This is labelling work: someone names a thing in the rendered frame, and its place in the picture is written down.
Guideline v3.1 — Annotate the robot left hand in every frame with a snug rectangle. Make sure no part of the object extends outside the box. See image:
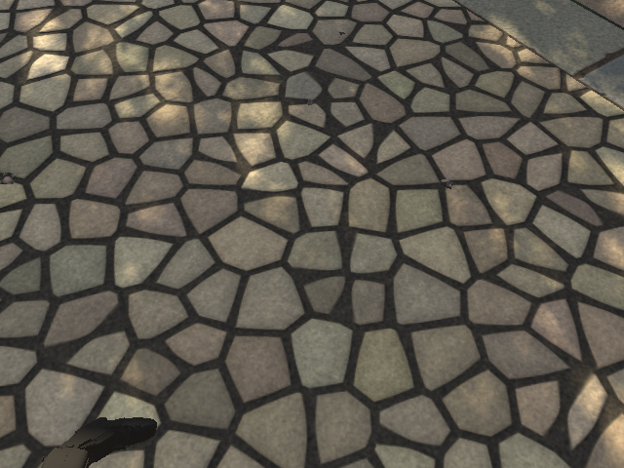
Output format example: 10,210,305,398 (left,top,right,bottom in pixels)
41,417,157,468

